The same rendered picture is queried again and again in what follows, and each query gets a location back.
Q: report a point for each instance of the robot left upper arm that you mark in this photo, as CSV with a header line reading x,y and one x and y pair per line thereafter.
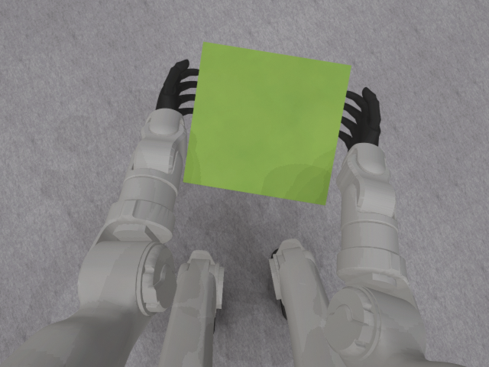
x,y
122,284

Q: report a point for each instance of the left robot forearm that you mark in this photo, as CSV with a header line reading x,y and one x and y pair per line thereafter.
x,y
144,211

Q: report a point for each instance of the robot right hand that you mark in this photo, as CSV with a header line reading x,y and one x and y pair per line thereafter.
x,y
367,129

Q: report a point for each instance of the robot right shin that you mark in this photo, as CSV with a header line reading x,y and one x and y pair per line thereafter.
x,y
292,243

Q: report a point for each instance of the robot left thigh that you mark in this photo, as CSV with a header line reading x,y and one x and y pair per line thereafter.
x,y
189,337

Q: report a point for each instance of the carton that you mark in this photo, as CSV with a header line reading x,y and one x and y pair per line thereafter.
x,y
265,123

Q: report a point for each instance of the robot left hand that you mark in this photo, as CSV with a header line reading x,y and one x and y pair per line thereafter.
x,y
169,95

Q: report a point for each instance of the right robot forearm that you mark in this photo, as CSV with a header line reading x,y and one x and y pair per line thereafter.
x,y
370,249

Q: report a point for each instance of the robot right upper arm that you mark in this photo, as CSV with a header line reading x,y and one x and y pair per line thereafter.
x,y
369,328

